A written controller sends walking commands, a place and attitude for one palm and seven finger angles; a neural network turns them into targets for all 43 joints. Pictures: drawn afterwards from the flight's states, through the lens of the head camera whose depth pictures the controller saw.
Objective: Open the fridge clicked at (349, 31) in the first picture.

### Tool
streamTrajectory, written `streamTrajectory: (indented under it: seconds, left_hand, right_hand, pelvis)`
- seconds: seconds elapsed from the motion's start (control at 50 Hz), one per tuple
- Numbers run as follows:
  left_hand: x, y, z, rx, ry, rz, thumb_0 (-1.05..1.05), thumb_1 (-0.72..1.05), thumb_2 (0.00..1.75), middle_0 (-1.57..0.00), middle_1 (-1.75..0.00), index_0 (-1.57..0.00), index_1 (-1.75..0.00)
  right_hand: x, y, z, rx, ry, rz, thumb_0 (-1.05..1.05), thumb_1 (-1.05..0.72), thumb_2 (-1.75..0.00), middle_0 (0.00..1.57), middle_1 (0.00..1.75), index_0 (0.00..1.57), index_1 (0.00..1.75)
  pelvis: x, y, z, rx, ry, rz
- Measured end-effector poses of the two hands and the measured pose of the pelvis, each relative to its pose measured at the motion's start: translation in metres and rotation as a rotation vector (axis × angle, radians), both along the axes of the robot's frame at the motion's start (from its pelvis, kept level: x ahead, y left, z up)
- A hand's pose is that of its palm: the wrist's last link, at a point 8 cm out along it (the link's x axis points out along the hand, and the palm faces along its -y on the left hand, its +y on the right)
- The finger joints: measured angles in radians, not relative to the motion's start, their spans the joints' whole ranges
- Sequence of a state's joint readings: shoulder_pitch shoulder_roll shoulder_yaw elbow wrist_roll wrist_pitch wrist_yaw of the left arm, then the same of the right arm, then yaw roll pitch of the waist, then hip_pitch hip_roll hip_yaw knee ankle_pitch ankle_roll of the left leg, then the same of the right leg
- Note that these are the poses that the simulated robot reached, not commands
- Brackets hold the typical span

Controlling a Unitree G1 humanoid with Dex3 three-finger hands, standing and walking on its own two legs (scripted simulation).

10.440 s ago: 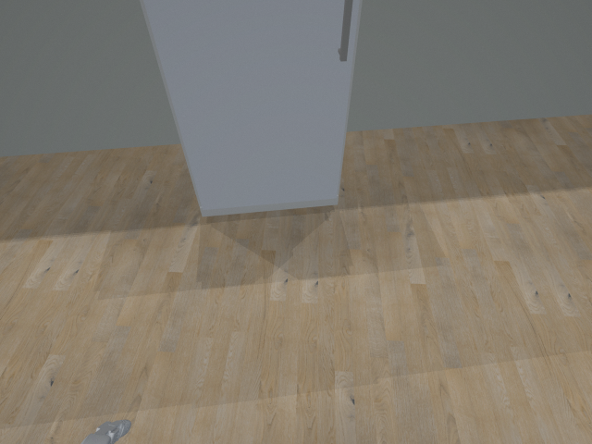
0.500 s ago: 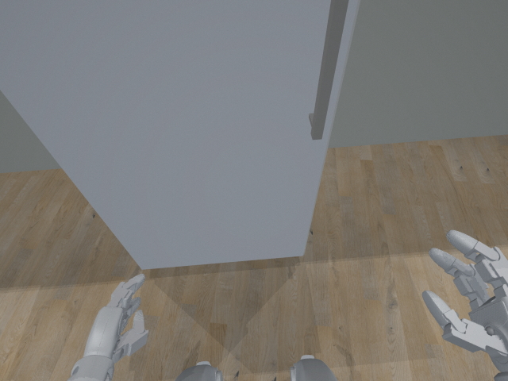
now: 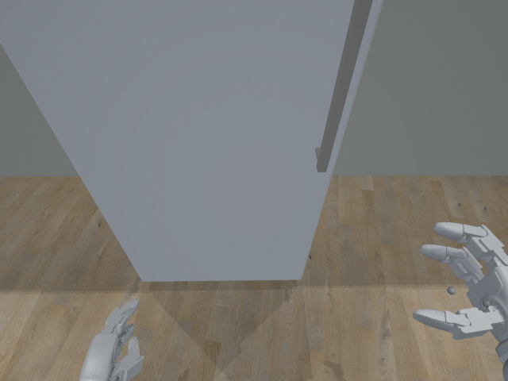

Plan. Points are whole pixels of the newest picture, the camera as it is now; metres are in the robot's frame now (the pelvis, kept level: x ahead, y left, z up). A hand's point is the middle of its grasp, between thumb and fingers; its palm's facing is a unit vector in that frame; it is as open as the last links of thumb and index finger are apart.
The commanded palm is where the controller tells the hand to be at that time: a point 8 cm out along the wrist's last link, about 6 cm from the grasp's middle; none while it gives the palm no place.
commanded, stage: raise the hand to about handle height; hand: right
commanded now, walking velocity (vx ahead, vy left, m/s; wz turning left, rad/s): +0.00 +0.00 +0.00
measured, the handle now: (345, 55) +0.55 -0.13 +0.25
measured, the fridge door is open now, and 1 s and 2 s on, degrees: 0 0 0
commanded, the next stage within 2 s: move the hooked fingers beside the handle in 1.04 s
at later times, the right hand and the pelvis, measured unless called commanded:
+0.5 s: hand (497, 220) +0.28 -0.27 +0.19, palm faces +0.07 +0.99 -0.07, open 14.0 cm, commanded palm +0.25 -0.31 +0.19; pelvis +0.01 +0.01 +0.02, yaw +0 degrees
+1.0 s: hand (485, 211) +0.29 -0.26 +0.19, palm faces +0.06 +1.00 -0.05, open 14.0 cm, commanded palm +0.25 -0.30 +0.19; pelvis +0.01 +0.02 +0.03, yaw +1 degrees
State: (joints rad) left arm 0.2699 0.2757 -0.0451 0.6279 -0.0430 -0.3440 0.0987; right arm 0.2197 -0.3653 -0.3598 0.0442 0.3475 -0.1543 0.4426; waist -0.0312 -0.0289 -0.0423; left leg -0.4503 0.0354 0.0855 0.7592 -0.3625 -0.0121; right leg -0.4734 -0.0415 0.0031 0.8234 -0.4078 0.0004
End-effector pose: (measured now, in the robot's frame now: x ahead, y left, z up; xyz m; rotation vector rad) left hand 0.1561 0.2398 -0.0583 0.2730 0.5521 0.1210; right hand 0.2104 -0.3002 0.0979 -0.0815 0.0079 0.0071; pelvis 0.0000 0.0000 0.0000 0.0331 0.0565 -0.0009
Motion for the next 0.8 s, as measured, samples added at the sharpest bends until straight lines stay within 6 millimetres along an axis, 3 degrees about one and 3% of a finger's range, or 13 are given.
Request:
streamTrajectory:
  seconds: [0.12, 0.24, 0.34, 0.48, 0.62, 0.8]
  left_hand:
    - [0.018, -0.006, 0.017, -0.019, -0.068, -0.015, 0.01, 0.9, 0.9, -0.2, -0.3, -0.2, -0.3]
    - [0.03, -0.014, 0.023, -0.046, -0.086, -0.04, 0.01, 0.9, 0.9, -0.2, -0.3, -0.2, -0.3]
    - [0.032, -0.017, 0.023, -0.053, -0.068, -0.054, 0.01, 0.9, 0.9, -0.2, -0.3, -0.2, -0.3]
    - [0.028, -0.015, 0.021, -0.062, -0.034, -0.049, 0.01, 0.9, 0.9, -0.2, -0.3, -0.21, -0.3]
    - [0.023, -0.005, 0.018, -0.067, -0.011, -0.023, 0.01, 0.9, 0.9, -0.2, -0.3, -0.21, -0.3]
    - [0.019, 0.007, 0.022, -0.059, -0.011, 0.005, 0.01, 0.9, 0.9, -0.2, -0.3, -0.2, -0.3]
  right_hand:
    - [0.013, -0.016, 0.036, 0.005, -0.101, -0.048, 0.0, 0.28, -0.4, 0.29, 1.06, 0.28, 1.06]
    - [0.022, -0.018, 0.044, 0.016, -0.027, -0.034, 0.0, 0.41, -0.34, 0.3, 1.14, 0.29, 1.14]
    - [0.028, -0.015, 0.059, 0.005, -0.053, -0.033, -0.01, 0.46, -0.32, 0.3, 1.18, 0.29, 1.18]
    - [0.04, -0.026, 0.088, 0.005, -0.11, -0.072, -0.01, 0.49, -0.3, 0.3, 1.2, 0.3, 1.2]
    - [0.057, -0.019, 0.097, 0.008, -0.06, -0.028, -0.01, 0.5, -0.3, 0.3, 1.2, 0.3, 1.2]
    - [0.057, -0.011, 0.084, 0.037, -0.033, -0.041, -0.01, 0.5, -0.3, 0.3, 1.2, 0.3, 1.2]
  pelvis:
    - [0.006, 0.002, 0.008, -0.002, -0.03, 0.001]
    - [0.008, 0.002, 0.014, -0.007, -0.048, -0.001]
    - [0.009, 0.004, 0.018, -0.011, -0.063, -0.001]
    - [0.011, 0.009, 0.023, -0.015, -0.081, -0.006]
    - [0.011, 0.012, 0.026, -0.021, -0.081, -0.001]
    - [0.012, 0.014, 0.027, -0.025, -0.083, 0.013]
